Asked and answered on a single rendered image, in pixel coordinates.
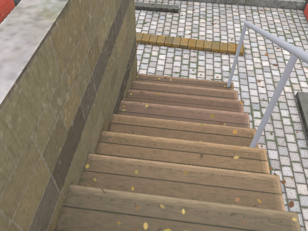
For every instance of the stairs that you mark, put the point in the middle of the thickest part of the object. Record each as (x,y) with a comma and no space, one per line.
(177,157)

